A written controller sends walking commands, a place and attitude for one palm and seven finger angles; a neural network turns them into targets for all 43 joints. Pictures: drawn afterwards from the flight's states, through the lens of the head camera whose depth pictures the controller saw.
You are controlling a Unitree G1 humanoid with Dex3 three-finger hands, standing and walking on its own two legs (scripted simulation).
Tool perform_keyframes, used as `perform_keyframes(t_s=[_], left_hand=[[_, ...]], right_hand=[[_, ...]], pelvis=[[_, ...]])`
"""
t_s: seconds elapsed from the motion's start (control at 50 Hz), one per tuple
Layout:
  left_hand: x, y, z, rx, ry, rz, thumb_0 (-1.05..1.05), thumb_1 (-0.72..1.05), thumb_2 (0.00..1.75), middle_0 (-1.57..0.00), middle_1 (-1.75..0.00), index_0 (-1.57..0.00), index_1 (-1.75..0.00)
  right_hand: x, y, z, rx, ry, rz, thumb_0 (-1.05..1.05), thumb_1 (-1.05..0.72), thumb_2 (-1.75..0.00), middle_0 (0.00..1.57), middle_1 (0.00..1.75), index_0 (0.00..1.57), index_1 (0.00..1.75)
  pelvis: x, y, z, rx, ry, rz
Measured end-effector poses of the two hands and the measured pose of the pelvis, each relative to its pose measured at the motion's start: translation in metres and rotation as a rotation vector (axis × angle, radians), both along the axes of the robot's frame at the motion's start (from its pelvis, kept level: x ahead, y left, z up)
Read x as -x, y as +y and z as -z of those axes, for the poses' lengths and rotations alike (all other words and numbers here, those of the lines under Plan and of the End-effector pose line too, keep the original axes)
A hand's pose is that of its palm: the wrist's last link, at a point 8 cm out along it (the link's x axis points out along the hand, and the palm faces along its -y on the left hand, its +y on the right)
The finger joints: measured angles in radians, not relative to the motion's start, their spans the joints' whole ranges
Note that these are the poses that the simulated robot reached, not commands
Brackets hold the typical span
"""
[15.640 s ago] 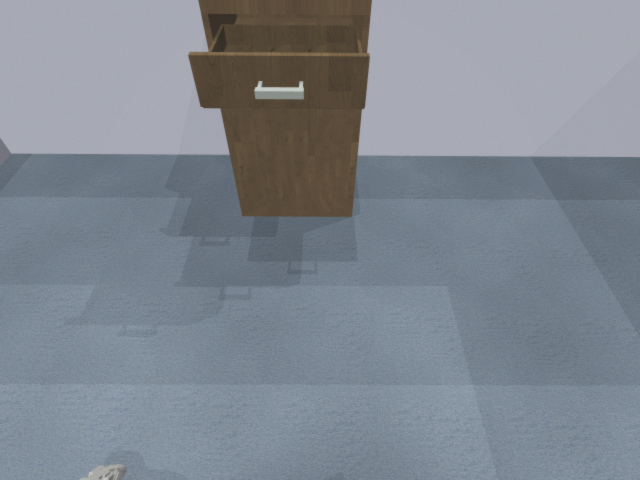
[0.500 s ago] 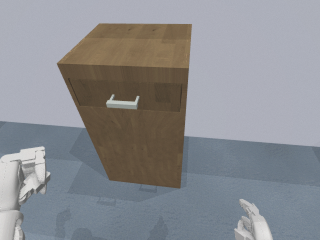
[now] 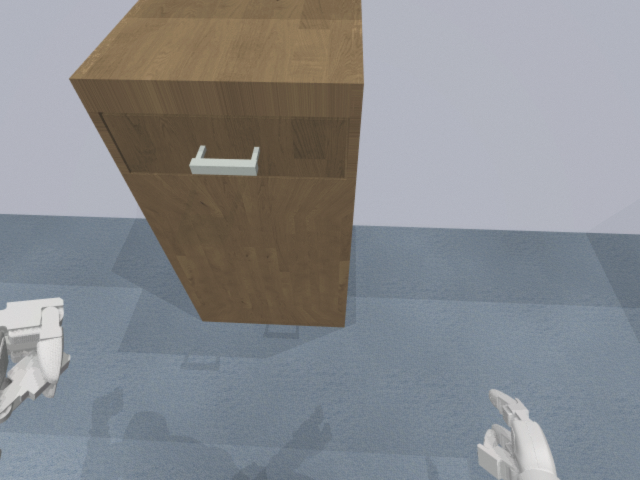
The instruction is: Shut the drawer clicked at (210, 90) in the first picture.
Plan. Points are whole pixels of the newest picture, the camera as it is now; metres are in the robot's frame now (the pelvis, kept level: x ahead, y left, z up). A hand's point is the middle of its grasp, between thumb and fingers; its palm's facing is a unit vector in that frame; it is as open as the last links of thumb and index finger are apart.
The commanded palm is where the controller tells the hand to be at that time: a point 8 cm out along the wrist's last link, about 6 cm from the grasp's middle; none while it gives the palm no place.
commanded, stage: step back with the hand held close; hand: left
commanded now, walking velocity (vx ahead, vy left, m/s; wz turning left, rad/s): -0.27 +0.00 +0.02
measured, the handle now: (226, 159) +0.65 +0.23 -0.01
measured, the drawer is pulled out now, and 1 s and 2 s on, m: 0.00 0.00 0.00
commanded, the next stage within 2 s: stop stepping back and stand still in 0.70 s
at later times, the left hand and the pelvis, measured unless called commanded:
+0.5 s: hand out of the picture +0.09 +0.26 +0.17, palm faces +0.44 -0.78 -0.45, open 3.2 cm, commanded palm +0.02 +0.30 +0.17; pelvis -0.09 +0.01 -0.02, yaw +4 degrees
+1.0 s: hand out of the picture -0.02 +0.24 +0.17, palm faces +0.33 -0.81 -0.48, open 3.2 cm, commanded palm -0.08 +0.29 +0.17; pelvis -0.21 +0.01 +0.00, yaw +1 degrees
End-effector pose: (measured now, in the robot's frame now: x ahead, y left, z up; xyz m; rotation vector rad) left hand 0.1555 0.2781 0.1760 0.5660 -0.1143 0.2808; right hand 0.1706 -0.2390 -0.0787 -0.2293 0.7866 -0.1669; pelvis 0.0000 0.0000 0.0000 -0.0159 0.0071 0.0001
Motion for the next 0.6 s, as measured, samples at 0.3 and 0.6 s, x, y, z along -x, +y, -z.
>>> perform_keyframes(t_s=[0.3,0.6], left_hand=[[0.076,0.009,-0.004,-0.068,-0.115,-0.036,0.01,0.89,0.90,-1.41,-1.60,-1.40,-1.60],[0.132,0.015,-0.018,-0.085,-0.261,-0.039,0.01,0.89,0.90,-1.41,-1.60,-1.40,-1.60]], right_hand=[[0.051,0.016,0.007,-0.004,-0.051,-0.077,0.01,-0.90,-0.90,0.20,0.30,0.21,0.30],[0.097,0.026,0.007,-0.007,-0.089,-0.113,0.01,-0.90,-0.90,0.20,0.30,0.21,0.30]], pelvis=[[0.058,-0.001,0.012,0.024,-0.017,-0.077],[0.110,-0.003,0.018,0.051,0.000,-0.116]])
